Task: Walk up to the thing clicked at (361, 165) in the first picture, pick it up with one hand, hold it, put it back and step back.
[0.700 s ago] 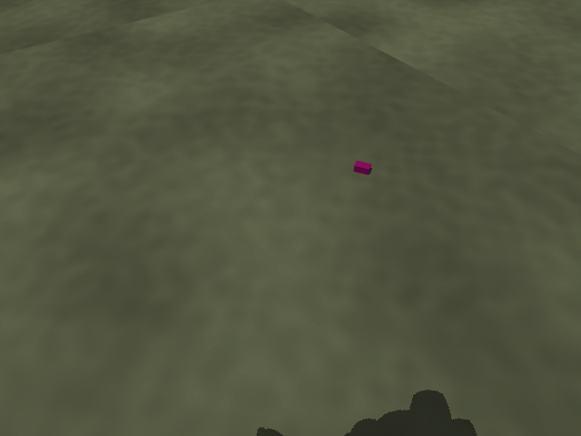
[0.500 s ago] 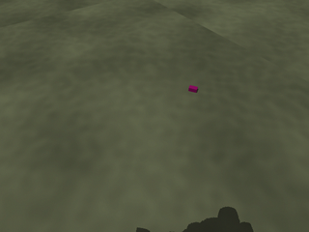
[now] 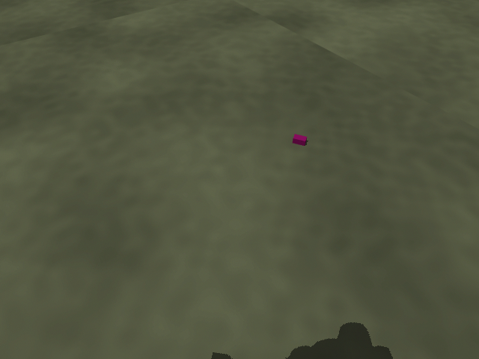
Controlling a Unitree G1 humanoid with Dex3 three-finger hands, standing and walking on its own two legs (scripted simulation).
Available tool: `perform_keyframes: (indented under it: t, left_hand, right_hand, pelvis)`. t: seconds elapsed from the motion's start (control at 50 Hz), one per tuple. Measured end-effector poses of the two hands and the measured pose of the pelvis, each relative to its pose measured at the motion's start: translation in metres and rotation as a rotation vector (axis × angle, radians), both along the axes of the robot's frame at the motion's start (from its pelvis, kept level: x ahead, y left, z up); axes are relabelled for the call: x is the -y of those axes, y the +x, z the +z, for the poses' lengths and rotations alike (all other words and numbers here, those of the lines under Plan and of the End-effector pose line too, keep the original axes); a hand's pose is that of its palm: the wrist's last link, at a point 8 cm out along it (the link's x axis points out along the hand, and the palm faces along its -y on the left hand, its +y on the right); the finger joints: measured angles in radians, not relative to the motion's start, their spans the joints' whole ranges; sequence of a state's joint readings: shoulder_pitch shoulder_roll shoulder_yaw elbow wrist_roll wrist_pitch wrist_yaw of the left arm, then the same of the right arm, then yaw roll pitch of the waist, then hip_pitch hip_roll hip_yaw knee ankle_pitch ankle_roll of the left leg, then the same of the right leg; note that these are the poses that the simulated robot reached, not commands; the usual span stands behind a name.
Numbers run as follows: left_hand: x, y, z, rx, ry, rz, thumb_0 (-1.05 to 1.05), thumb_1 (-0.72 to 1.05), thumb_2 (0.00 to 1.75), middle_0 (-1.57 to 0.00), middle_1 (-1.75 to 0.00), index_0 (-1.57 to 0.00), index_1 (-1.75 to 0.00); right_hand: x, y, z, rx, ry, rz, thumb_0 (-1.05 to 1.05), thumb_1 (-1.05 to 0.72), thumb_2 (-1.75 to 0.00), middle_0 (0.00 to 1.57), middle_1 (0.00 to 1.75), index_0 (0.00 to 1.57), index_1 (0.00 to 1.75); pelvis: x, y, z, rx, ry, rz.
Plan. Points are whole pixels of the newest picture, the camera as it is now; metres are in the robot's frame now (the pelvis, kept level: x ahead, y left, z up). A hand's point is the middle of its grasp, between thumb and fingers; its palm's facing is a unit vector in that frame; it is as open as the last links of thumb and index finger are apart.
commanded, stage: stand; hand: left
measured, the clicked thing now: (299, 139) +1.44 -0.34 -0.76
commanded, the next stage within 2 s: walk up in 0.42 s
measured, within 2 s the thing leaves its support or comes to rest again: neither
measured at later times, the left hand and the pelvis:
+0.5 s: hand out of the picture +0.08 +0.26 -0.16, palm faces -0.06 -0.94 -0.33, open 7.4 cm; pelvis +0.01 +0.00 +0.00, yaw -3 degrees
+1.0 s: hand (179, 312) +0.24 +0.14 -0.15, palm faces -0.22 -0.91 -0.35, open 7.4 cm; pelvis +0.16 -0.12 -0.01, yaw -15 degrees
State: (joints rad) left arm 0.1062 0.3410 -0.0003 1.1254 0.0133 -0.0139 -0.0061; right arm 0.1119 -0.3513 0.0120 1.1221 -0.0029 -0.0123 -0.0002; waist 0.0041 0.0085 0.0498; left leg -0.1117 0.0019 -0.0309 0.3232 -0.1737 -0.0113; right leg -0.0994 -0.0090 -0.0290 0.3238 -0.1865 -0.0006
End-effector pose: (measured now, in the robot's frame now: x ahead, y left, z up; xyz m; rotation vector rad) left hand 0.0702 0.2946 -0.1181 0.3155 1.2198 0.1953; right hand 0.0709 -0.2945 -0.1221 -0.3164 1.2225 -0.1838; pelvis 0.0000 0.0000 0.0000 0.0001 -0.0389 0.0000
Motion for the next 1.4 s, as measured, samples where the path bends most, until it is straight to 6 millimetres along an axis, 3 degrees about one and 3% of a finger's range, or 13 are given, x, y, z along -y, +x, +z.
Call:
perform_keyframes:
  t: [0.46, 0.58, 0.72, 0.78, 0.82, 0.98, 1.06, 1.16, 1.3, 1.4]
  left_hand:
    - [-0.004, 0.000, -0.002, -0.012, -0.012, -0.007, 0.01, 0.91, 0.89, -0.21, -0.30, -0.21, -0.30]
    - [-0.006, 0.033, 0.004, -0.022, 0.004, -0.098, 0.01, 0.91, 0.89, -0.21, -0.30, -0.21, -0.30]
    - [0.025, 0.101, 0.018, 0.026, 0.049, -0.190, 0.01, 0.91, 0.89, -0.20, -0.30, -0.20, -0.30]
    - [0.045, 0.128, 0.013, 0.071, 0.090, -0.205, 0.01, 0.91, 0.89, -0.20, -0.30, -0.20, -0.30]
    - [0.060, 0.137, 0.011, 0.095, 0.087, -0.198, 0.01, 0.91, 0.89, -0.20, -0.30, -0.20, -0.30]
    - [0.105, 0.166, 0.010, 0.010, 0.020, -0.213, 0.01, 0.90, 0.89, -0.21, -0.30, -0.21, -0.30]
    - [0.112, 0.203, -0.003, -0.008, -0.006, -0.237, 0.01, 0.90, 0.89, -0.21, -0.30, -0.21, -0.30]
    - [0.119, 0.279, -0.027, -0.009, -0.014, -0.303, 0.01, 0.90, 0.89, -0.21, -0.30, -0.21, -0.30]
    - [0.162, 0.403, -0.006, 0.084, -0.027, -0.432, 0.01, 0.91, 0.89, -0.21, -0.30, -0.21, -0.30]
    - [0.202, 0.483, 0.014, 0.143, -0.017, -0.506, 0.01, 0.91, 0.89, -0.20, -0.30, -0.20, -0.30]
  right_hand:
    - [0.002, 0.001, 0.002, 0.015, 0.000, -0.010, 0.00, -0.91, -0.90, 0.20, 0.30, 0.21, 0.30]
    - [0.038, -0.013, 0.011, 0.109, -0.044, -0.087, 0.00, -0.90, -0.90, 0.20, 0.30, 0.21, 0.30]
    - [0.109, -0.023, 0.002, 0.060, -0.088, -0.166, 0.00, -0.90, -0.90, 0.20, 0.30, 0.21, 0.30]
    - [0.141, -0.011, -0.015, 0.043, -0.101, -0.185, 0.00, -0.90, -0.90, 0.20, 0.30, 0.21, 0.30]
    - [0.151, 0.004, -0.018, 0.032, -0.094, -0.192, 0.01, -0.91, -0.90, 0.20, 0.30, 0.20, 0.30]
    - [0.153, 0.089, 0.005, 0.123, -0.023, -0.159, 0.01, -0.91, -0.90, 0.20, 0.30, 0.20, 0.29]
    - [0.154, 0.126, 0.012, 0.129, -0.032, -0.157, 0.00, -0.91, -0.90, 0.20, 0.30, 0.20, 0.30]
    - [0.159, 0.163, 0.013, 0.176, -0.095, -0.206, 0.00, -0.91, -0.90, 0.20, 0.30, 0.21, 0.30]
    - [0.165, 0.166, 0.027, 0.130, -0.095, -0.328, 0.00, -0.90, -0.90, 0.20, 0.30, 0.21, 0.30]
    - [0.183, 0.167, 0.021, 0.047, -0.074, -0.373, 0.00, -0.90, -0.90, 0.20, 0.30, 0.21, 0.30]
  pelvis:
    - [-0.001, 0.005, -0.001, -0.010, 0.004, -0.020]
    - [0.014, 0.016, -0.007, -0.017, 0.027, -0.095]
    - [0.057, 0.055, -0.018, -0.002, 0.032, -0.171]
    - [0.082, 0.074, -0.034, 0.005, 0.002, -0.188]
    - [0.092, 0.086, -0.035, 0.007, -0.005, -0.201]
    - [0.114, 0.147, -0.014, 0.000, -0.017, -0.249]
    - [0.120, 0.187, -0.016, -0.007, -0.027, -0.270]
    - [0.120, 0.241, -0.032, 0.000, 0.003, -0.307]
    - [0.142, 0.300, -0.015, 0.004, 0.018, -0.351]
    - [0.167, 0.340, -0.012, -0.001, 0.021, -0.371]
